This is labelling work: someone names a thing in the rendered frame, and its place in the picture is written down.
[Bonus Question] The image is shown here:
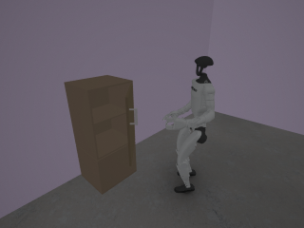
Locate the humanoid robot torso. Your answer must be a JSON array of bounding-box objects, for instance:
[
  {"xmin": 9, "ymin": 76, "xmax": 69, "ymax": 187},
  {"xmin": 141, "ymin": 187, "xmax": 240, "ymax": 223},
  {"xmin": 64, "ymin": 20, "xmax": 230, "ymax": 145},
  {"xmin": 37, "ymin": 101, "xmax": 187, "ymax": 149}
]
[{"xmin": 191, "ymin": 77, "xmax": 213, "ymax": 132}]

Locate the handle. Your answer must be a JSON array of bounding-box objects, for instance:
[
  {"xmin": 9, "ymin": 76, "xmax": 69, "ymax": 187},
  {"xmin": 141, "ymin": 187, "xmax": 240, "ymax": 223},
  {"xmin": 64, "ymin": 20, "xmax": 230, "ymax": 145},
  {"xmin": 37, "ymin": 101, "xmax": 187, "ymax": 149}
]
[{"xmin": 129, "ymin": 107, "xmax": 138, "ymax": 125}]

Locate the robot left upper arm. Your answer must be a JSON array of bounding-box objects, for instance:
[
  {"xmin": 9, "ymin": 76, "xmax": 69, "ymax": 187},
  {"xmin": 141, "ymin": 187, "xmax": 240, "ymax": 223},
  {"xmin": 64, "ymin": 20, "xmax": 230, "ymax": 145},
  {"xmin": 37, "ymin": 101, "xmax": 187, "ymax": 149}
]
[{"xmin": 202, "ymin": 84, "xmax": 216, "ymax": 120}]

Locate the right robot hand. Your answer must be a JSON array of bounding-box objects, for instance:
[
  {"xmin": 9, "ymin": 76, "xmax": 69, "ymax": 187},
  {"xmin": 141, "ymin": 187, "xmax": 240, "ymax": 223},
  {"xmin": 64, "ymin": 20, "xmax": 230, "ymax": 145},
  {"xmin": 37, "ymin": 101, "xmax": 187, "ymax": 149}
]
[{"xmin": 162, "ymin": 110, "xmax": 180, "ymax": 124}]

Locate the right robot shin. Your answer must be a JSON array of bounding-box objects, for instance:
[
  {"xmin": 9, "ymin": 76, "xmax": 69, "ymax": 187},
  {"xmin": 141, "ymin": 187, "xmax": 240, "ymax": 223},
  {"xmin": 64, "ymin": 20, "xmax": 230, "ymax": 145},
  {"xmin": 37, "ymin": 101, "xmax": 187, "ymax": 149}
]
[{"xmin": 176, "ymin": 150, "xmax": 192, "ymax": 173}]

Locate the robot right forearm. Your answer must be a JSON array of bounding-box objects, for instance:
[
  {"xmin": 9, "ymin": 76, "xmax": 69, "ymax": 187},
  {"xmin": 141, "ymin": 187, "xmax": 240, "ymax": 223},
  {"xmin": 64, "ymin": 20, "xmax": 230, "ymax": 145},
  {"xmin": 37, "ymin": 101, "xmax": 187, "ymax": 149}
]
[{"xmin": 178, "ymin": 101, "xmax": 192, "ymax": 115}]

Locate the robot left forearm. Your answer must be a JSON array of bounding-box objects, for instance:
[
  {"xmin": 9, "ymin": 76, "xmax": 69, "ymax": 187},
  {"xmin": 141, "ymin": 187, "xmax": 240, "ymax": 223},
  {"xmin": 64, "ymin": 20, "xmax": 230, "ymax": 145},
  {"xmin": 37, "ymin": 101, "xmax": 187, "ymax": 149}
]
[{"xmin": 186, "ymin": 111, "xmax": 215, "ymax": 128}]

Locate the left robot hand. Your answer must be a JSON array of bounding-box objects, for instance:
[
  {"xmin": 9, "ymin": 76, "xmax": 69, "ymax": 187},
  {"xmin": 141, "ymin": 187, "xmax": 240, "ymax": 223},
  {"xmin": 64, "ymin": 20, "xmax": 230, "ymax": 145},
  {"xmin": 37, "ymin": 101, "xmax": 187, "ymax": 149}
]
[{"xmin": 165, "ymin": 116, "xmax": 186, "ymax": 130}]

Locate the cupboard door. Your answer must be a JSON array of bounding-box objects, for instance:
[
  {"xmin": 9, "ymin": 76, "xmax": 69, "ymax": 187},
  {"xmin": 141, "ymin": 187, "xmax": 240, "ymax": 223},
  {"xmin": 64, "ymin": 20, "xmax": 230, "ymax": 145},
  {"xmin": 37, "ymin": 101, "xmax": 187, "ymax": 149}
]
[{"xmin": 125, "ymin": 84, "xmax": 135, "ymax": 166}]

